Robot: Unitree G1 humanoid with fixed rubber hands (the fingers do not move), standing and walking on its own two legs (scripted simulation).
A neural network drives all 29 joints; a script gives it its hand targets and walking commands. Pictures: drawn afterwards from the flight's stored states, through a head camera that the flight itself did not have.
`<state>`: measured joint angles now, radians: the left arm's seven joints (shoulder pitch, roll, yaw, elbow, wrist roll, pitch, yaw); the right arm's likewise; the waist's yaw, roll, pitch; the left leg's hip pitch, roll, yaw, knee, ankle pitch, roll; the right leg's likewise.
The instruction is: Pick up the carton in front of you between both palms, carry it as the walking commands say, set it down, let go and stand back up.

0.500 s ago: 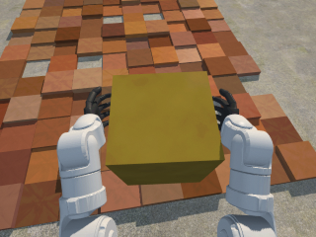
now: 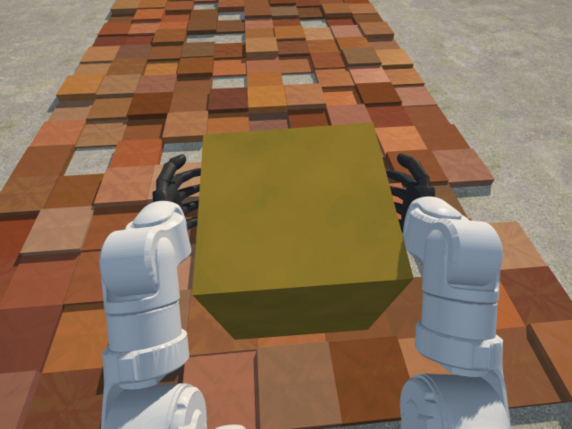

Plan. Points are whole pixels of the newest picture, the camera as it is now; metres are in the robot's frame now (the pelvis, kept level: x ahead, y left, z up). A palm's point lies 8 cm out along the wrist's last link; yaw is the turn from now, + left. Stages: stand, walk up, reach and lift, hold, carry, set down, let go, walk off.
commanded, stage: carry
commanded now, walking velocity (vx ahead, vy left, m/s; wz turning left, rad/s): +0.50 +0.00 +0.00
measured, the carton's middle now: (295, 244) +0.35 +0.00 +0.07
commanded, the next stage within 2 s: none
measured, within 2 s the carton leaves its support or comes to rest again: neither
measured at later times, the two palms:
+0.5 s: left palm (183, 98) +0.57 +0.18 +0.17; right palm (371, 115) +0.53 -0.11 +0.16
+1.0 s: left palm out of the picture +0.90 +0.24 +0.22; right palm out of the picture +0.89 -0.06 +0.21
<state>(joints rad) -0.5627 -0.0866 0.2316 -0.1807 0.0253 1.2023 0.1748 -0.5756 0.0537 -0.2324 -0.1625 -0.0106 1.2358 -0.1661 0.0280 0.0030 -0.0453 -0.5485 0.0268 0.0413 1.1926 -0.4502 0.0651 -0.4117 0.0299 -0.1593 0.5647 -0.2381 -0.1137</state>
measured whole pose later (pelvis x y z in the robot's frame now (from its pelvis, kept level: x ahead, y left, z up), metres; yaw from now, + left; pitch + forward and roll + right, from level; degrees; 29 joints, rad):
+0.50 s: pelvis +0.19 +0.06 +0.02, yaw -1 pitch +5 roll +0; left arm -0.68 -0.08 0.32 -0.09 0.03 1.23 0.17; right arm -0.63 0.08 -0.26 -0.12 -0.03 1.24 -0.19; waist -0.07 0.00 -0.01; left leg -0.28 -0.01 0.08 0.52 -0.71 0.08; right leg -0.61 -0.02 -0.05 1.21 -0.59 -0.01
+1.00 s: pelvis +0.54 +0.08 +0.04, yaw -1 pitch +3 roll -1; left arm -0.77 -0.02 0.28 0.05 0.00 1.23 0.17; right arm -0.72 0.08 -0.32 -0.05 -0.10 1.27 -0.14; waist 0.05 -0.01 -0.07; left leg -0.50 -0.01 0.15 0.47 -0.01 0.06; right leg -0.05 -0.04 -0.06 0.70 -0.54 0.01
